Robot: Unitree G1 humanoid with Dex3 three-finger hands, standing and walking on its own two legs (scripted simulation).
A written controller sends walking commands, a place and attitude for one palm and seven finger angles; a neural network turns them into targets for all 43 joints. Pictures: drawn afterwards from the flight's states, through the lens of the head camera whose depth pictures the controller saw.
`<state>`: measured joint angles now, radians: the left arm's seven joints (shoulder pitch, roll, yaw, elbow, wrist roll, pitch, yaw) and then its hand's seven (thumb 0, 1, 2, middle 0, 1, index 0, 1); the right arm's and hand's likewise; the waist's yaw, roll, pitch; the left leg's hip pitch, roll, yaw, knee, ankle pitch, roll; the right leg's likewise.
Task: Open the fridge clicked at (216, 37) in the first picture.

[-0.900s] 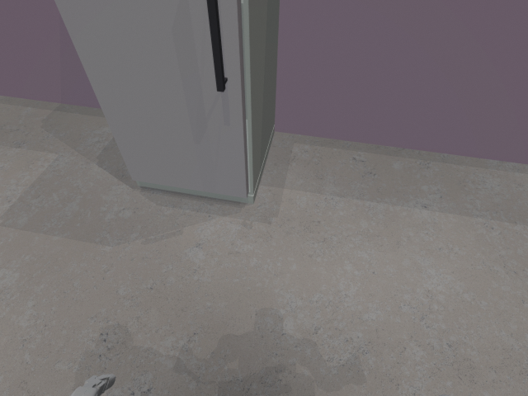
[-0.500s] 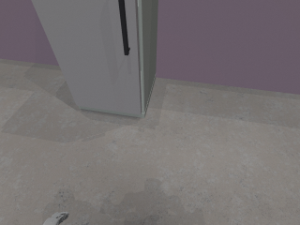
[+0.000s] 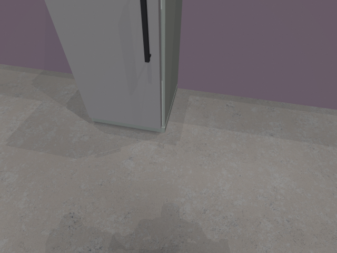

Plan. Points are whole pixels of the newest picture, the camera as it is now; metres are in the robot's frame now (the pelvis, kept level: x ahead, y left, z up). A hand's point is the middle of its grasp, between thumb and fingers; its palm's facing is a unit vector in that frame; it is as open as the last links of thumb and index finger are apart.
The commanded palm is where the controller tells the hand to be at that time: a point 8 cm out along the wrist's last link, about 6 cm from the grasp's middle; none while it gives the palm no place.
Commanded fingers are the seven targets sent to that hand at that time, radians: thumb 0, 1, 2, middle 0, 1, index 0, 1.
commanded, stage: stand and wait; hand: right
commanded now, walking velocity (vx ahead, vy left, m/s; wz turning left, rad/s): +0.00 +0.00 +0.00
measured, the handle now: (145, 14) +1.05 +0.17 +0.13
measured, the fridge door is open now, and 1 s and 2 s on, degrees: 0 0 0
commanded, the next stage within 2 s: look at it before walking up in 0.10 s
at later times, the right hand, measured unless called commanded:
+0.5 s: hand out of the picture +0.07 -0.24 -0.16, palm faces -0.04 +0.94 -0.33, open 7.4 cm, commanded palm none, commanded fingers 0.00 -0.90 -0.90 0.20 0.30 0.20 0.30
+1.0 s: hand out of the picture +0.07 -0.24 -0.16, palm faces -0.05 +0.94 -0.34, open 7.4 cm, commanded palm none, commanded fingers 0.00 -0.90 -0.90 0.20 0.30 0.20 0.30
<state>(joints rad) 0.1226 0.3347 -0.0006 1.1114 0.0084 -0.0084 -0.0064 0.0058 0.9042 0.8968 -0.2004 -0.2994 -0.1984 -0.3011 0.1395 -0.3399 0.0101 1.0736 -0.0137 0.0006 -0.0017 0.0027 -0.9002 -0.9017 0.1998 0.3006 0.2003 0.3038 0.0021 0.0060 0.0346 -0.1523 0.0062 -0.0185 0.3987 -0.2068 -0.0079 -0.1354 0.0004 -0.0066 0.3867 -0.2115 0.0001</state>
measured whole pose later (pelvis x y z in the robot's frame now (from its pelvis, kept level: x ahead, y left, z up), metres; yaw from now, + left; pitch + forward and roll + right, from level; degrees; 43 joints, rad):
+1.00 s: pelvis +0.00 +0.00 +0.00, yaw +3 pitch -2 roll +0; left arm 0.10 0.31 0.01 1.08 0.01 0.00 0.01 0.00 0.91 0.90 -0.20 -0.30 -0.20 -0.30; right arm 0.16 -0.32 -0.01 1.06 -0.02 0.02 -0.01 0.00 -0.90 -0.90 0.20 0.30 0.20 0.30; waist -0.02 0.00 0.05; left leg -0.19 -0.02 -0.06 0.43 -0.21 0.00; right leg -0.15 -0.02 -0.05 0.41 -0.23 0.01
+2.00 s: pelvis +0.02 -0.02 +0.00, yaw +36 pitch +0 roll +3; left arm 0.34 0.20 0.02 0.95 0.02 -0.04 0.02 0.00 0.91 0.90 -0.20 -0.30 -0.20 -0.30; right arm 0.28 -0.29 -0.11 0.93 -0.04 0.05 0.05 0.00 -0.90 -0.90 0.20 0.30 0.20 0.30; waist -0.01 0.04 -0.03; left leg -0.61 -0.04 -0.05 1.14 -0.22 -0.04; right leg -0.08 -0.04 -0.11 0.37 -0.29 -0.04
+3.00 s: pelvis +0.30 +0.28 -0.02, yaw +65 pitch -1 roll +1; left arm 0.09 0.13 0.02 0.95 0.03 -0.08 -0.01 0.00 0.91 0.90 -0.20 -0.30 -0.20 -0.30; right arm 0.44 -0.15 -0.05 1.12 -0.01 -0.03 -0.01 0.00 -0.91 -0.90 0.20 0.30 0.20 0.30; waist -0.07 0.04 0.06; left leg -0.22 -0.03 -0.01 1.01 -0.49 0.03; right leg -0.36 -0.08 -0.20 0.64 -0.25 -0.06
